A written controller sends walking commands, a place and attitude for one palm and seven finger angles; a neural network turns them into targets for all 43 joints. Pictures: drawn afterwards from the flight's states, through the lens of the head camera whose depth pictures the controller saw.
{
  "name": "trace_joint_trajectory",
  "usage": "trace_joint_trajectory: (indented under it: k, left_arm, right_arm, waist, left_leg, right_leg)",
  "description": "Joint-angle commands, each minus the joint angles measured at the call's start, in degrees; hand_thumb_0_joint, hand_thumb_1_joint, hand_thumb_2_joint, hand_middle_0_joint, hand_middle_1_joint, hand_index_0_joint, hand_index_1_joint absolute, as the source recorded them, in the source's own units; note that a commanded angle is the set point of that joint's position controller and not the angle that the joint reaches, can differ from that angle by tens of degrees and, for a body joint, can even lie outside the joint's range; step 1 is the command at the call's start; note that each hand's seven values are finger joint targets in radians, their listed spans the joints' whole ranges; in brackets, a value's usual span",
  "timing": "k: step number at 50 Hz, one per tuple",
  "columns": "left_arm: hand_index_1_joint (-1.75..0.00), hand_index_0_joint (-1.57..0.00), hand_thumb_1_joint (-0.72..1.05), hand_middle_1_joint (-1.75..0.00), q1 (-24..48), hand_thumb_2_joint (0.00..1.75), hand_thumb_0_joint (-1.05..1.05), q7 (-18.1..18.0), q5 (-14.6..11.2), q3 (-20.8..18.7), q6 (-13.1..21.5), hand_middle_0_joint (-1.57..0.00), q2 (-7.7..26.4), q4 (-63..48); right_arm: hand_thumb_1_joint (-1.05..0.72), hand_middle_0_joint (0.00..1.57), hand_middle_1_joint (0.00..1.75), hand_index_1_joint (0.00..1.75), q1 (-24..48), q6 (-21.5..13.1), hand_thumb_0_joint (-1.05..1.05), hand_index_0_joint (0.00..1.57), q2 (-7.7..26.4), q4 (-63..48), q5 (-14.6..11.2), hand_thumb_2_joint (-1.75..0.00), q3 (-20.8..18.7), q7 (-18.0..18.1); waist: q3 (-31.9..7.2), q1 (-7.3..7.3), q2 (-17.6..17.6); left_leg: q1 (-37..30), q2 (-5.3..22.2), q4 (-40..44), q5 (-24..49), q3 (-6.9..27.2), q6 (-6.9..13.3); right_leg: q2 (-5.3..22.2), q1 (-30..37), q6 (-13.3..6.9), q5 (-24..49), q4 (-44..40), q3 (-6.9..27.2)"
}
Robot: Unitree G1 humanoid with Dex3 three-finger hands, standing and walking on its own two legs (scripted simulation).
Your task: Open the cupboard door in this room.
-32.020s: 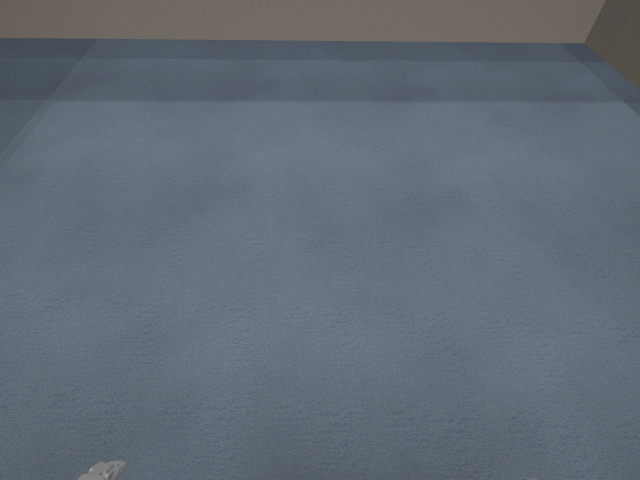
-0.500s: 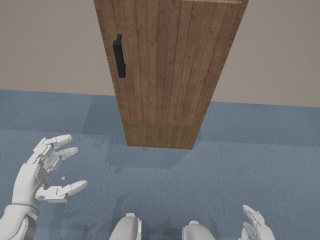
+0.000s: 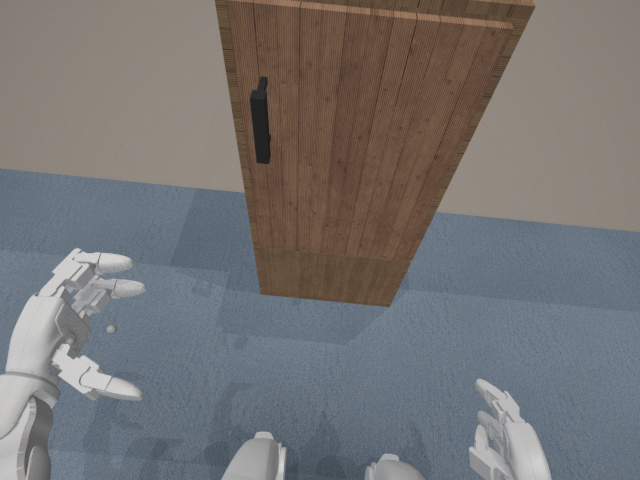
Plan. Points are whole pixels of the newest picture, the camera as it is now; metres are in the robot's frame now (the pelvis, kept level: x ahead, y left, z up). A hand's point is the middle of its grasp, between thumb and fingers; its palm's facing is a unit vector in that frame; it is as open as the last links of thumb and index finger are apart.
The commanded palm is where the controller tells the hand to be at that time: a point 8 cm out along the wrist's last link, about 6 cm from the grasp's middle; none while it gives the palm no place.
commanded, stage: raise the hand with hooked fingers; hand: left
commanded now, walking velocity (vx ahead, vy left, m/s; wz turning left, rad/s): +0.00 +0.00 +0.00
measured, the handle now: (263, 121) +0.63 +0.15 +0.05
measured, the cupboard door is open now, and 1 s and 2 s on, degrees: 0 0 0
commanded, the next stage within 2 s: move the hooked fingers beside the handle in 0.72 s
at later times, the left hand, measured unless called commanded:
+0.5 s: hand (116, 300) +0.29 +0.26 +0.05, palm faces -0.01 -1.00 -0.04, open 14.0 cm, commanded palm +0.27 +0.31 +0.06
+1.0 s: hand (124, 292) +0.30 +0.25 +0.06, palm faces +0.00 -1.00 -0.03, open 14.0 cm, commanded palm +0.30 +0.30 +0.06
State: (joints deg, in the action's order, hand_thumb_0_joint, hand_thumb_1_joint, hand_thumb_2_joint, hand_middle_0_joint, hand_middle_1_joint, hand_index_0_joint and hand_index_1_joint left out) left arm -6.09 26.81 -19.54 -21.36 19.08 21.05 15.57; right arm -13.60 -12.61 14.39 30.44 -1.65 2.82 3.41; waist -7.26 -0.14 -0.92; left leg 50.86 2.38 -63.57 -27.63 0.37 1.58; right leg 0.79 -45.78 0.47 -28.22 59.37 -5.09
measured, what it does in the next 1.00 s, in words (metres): stands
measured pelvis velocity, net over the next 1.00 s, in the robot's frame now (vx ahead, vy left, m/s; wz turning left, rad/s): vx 0.00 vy -0.02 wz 0.00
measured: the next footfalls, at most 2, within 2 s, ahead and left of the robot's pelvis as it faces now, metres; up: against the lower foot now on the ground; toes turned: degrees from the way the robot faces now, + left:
none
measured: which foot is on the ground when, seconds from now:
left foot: down 0.00-1.00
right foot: down 0.00-1.00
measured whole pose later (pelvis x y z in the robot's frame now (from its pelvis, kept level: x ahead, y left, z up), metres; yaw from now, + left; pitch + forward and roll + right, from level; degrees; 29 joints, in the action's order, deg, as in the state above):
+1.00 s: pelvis +0.00 -0.02 +0.00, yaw +0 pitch +15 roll -3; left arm 5.4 31.0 -20.0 -24.5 20.3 23.4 28.5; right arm -15.0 -10.9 16.0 32.4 -2.1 2.4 4.3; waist -7.1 0.5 -1.2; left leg 50.4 2.9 -62.2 -27.0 0.6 0.4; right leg 0.1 -46.0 -0.7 -28.2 59.2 -5.1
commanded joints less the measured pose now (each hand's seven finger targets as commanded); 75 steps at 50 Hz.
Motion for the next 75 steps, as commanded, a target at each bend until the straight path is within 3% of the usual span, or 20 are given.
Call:
trace_joint_trajectory:
  k: [1,5,11,13,16,19,25,36,41,45,47,49,51,52,55,58,62,64,72,75]
  left_arm:
    - [-1.2,-0.3,-0.5,-1.2,10.2,0.3,0.0,1.41,-2.0,-6.04,3.03,-0.3,13.11,-9.31]
    - [-1.2,-0.3,-0.5,-1.2,12.49,0.3,0.0,2.56,-2.57,-8.04,2.67,-0.3,15.53,-6.74]
    - [-1.2,-0.3,-0.5,-1.2,15.43,0.3,0.0,3.93,-3.0,-9.5,2.69,-0.3,17.62,-4.02]
    - [-1.2,-0.3,-0.5,-1.2,13.87,0.3,0.0,4.48,-3.22,-8.4,2.32,-0.3,16.13,-2.87]
    - [-1.2,-0.3,-0.5,-1.2,13.06,0.3,0.0,4.42,-3.43,-9.13,2.67,-0.3,16.86,-3.68]
    - [-1.2,-0.3,-0.5,-1.2,13.07,0.3,0.0,3.76,-3.78,-9.48,2.94,-0.3,16.69,-2.18]
    - [-1.2,-0.3,-0.5,-1.2,14.06,0.3,0.0,3.03,-2.97,-9.86,4.34,-0.3,17.68,-4.25]
    - [-1.2,-0.3,-0.5,-1.2,14.64,0.3,0.0,3.68,-3.24,-9.04,4.35,-0.3,16.81,-3.05]
    - [-1.2,-0.3,-0.5,-1.2,14.87,0.3,0.0,4.04,-3.52,-8.82,4.14,-0.3,16.32,-1.41]
    - [-1.2,-0.3,-0.5,-1.2,23.54,0.3,0.0,4.01,-2.62,-7.98,4.88,-0.3,17.1,-0.25]
    - [-1.2,-0.3,-0.5,-1.2,25.98,0.3,0.0,4.16,-2.33,-5.95,4.88,-0.3,15.54,0.55]
    - [-1.2,-0.3,-0.5,-1.2,28.12,0.3,0.0,3.79,-1.5,-7.69,4.86,-0.3,18.67,2.17]
    - [-1.2,-0.3,-0.5,-1.2,31.2,0.3,0.0,3.52,-0.59,-5.9,4.43,-0.3,17.4,2.92]
    - [-1.2,-0.3,-0.5,-1.2,31.8,0.3,0.0,3.23,-0.38,-5.8,3.93,-0.3,17.21,4.88]
    - [-1.2,-0.3,-0.5,-1.2,32.72,0.3,0.0,2.34,0.33,-7.73,3.37,-0.3,19.48,8.1]
    - [-1.2,-0.3,-0.5,-1.2,36.44,0.3,0.0,1.24,1.19,-7.92,3.16,-0.3,20.22,10.9]
    - [-1.2,-0.3,-0.5,-1.2,40.41,0.3,0.0,0.52,2.26,-8.28,4.12,-0.3,21.23,13.02]
    - [-1.2,-0.3,-0.5,-1.2,40.89,0.3,0.0,0.61,2.41,-8.01,4.35,-0.3,21.16,14.74]
    - [-1.2,-0.3,-0.5,-1.2,52.21,0.3,0.0,-0.31,4.77,-7.09,5.36,-0.3,22.22,21.29]
    - [-1.2,-0.3,-0.5,-1.2,54.35,0.3,0.0,-0.9,5.68,-8.77,6.4,-0.3,24.84,23.12]
  right_arm:
    - [-0.9,0.2,0.3,0.3,-1.3,-2.2,0.0,0.2,9.99,-6.54,-0.21,-0.9,-4.76,0.81]
    - [-0.9,0.2,0.3,0.3,-1.46,-1.82,0.0,0.2,10.29,-6.5,-0.19,-0.9,-4.62,0.87]
    - [-0.9,0.2,0.3,0.3,-2.14,-1.34,0.0,0.2,10.51,-6.02,-0.37,-0.9,-4.76,1.11]
    - [-0.9,0.2,0.3,0.3,-2.29,-1.27,0.0,0.2,10.46,-6.41,-0.48,-0.9,-4.85,0.92]
    - [-0.9,0.2,0.3,0.3,-2.56,-1.34,0.0,0.2,10.47,-6.58,-0.41,-0.9,-4.98,0.53]
    - [-0.9,0.2,0.3,0.3,-2.56,-0.98,0.0,0.2,10.5,-6.6,-0.27,-0.9,-5.03,0.41]
    - [-0.9,0.2,0.3,0.3,-2.75,-0.7,0.0,0.2,10.27,-6.79,-0.29,-0.9,-5.09,0.31]
    - [-0.9,0.2,0.3,0.3,-2.2,-0.65,0.0,0.2,10.07,-6.44,-0.58,-0.9,-4.8,0.74]
    - [-0.9,0.2,0.3,0.3,-1.98,-0.6,0.0,0.2,10.0,-6.43,-0.53,-0.9,-4.68,0.83]
    - [-0.9,0.2,0.3,0.3,-2.42,-0.77,0.0,0.2,10.12,-4.94,-0.42,-0.9,-4.54,1.35]
    - [-0.9,0.2,0.3,0.3,-2.47,-0.96,0.0,0.2,10.07,-4.76,-0.52,-0.9,-4.5,1.51]
    - [-0.9,0.2,0.3,0.3,-3.0,-0.78,0.0,0.2,10.59,-4.04,-0.42,-0.9,-4.61,1.73]
    - [-0.9,0.2,0.3,0.3,-2.99,-0.57,0.0,0.2,10.21,-3.98,-0.48,-0.9,-4.44,1.68]
    - [-0.9,0.2,0.3,0.3,-3.21,-0.28,0.0,0.2,10.25,-3.79,-0.45,-0.9,-4.46,1.71]
    - [-0.9,0.2,0.3,0.3,-3.7,0.69,0.0,0.2,10.39,-3.83,-0.41,-0.9,-4.33,1.49]
    - [-0.9,0.2,0.3,0.3,-4.25,1.71,0.0,0.2,10.39,-3.62,-0.34,-0.9,-4.36,1.26]
    - [-0.9,0.2,0.3,0.3,-5.57,2.75,0.0,0.2,10.44,-3.12,-0.11,-0.9,-4.62,0.88]
    - [-0.9,0.2,0.3,0.3,-6.29,3.31,0.0,0.2,10.7,-2.99,-0.15,-0.9,-4.74,0.65]
    - [-0.9,0.2,0.3,0.3,-8.91,5.65,0.0,0.2,11.04,-0.64,0.14,-0.9,-5.1,0.27]
    - [-0.9,0.2,0.3,0.3,-9.99,6.55,0.0,0.2,11.32,-0.14,0.37,-0.9,-5.2,0.19]
  waist:
    - [-15.17,0.9,-5.79]
    - [-15.44,0.74,-4.52]
    - [-15.91,0.78,-5.71]
    - [-15.21,0.84,-4.86]
    - [-16.72,0.32,-5.71]
    - [-13.63,0.82,-3.07]
    - [-16.04,0.6,-6.19]
    - [-15.06,1.09,-5.28]
    - [-14.41,1.39,-3.09]
    - [-14.59,2.54,-4.86]
    - [-14.62,2.92,-5.4]
    - [-15.61,2.62,-4.93]
    - [-16.57,2.8,-6.39]
    - [-15.8,3.05,-5.1]
    - [-16.78,2.22,-4.12]
    - [-16.38,2.63,-4.34]
    - [-19.07,2.72,-5.49]
    - [-19.26,3.01,-4.08]
    - [-20.28,4.77,-4.79]
    - [-22.86,4.46,-5.92]
  left_leg:
    - [-16.18,-1.43,10.75,17.55,2.94,-0.99]
    - [-15.36,-1.56,10.9,16.98,2.69,-0.87]
    - [-16.24,-1.58,11.29,17.9,2.22,-0.63]
    - [-15.75,-1.64,11.57,17.02,2.0,-0.54]
    - [-16.54,-1.77,11.5,19.36,1.83,-0.53]
    - [-13.82,-1.78,11.38,16.7,1.68,-0.37]
    - [-15.32,-1.79,11.47,17.54,1.25,-0.35]
    - [-14.82,-1.83,11.41,16.05,1.25,-0.18]
    - [-13.2,-1.9,10.83,14.45,0.93,-0.01]
    - [-13.22,-1.67,9.83,13.79,1.17,-0.05]
    - [-13.99,-1.64,10.04,13.44,1.43,-0.02]
    - [-13.34,-1.52,9.73,13.31,1.55,0.0]
    - [-14.34,-1.5,10.11,13.22,1.57,-0.11]
    - [-13.9,-1.46,10.21,12.82,1.52,-0.09]
    - [-12.41,-1.58,10.09,13.92,1.11,-0.07]
    - [-11.7,-1.43,10.13,12.95,0.94,-0.18]
    - [-12.35,-1.33,9.49,15.38,0.74,-0.13]
    - [-12.03,-1.19,9.26,16.28,0.9,-0.02]
    - [-12.46,-0.84,8.29,17.07,1.15,0.01]
    - [-13.26,-0.73,7.77,18.52,1.18,-0.01]
  right_leg:
    - [-3.03,3.71,-2.25,12.73,-6.67,0.63]
    - [-3.12,4.67,-2.25,12.48,-7.19,0.85]
    - [-3.03,5.68,-2.25,13.55,-8.06,1.41]
    - [-2.98,5.52,-2.09,12.98,-8.48,1.38]
    - [-2.94,6.75,-2.12,15.16,-8.22,1.45]
    - [-3.14,6.16,-2.05,13.38,-8.67,1.54]
    - [-2.87,7.06,-2.01,14.15,-8.44,2.13]
    - [-2.68,7.03,-1.84,13.67,-9.04,2.44]
    - [-2.62,7.24,-1.58,12.67,-9.39,3.0]
    - [-2.59,4.96,-1.72,11.93,-8.65,3.34]
    - [-2.49,4.13,-1.79,11.53,-8.73,3.26]
    - [-2.48,4.54,-2.02,11.0,-8.43,3.47]
    - [-2.31,3.88,-1.92,10.96,-8.26,3.33]
    - [-2.31,3.66,-1.81,10.74,-8.51,3.23]
    - [-2.32,5.71,-1.83,12.18,-8.28,3.63]
    - [-2.3,4.86,-1.68,11.32,-8.3,3.56]
    - [-2.32,5.42,-1.75,14.0,-7.47,3.75]
    - [-2.62,5.46,-1.85,14.91,-7.26,3.66]
    - [-2.61,2.26,-1.66,15.15,-6.51,3.42]
    - [-2.72,2.36,-1.79,16.04,-5.95,3.65]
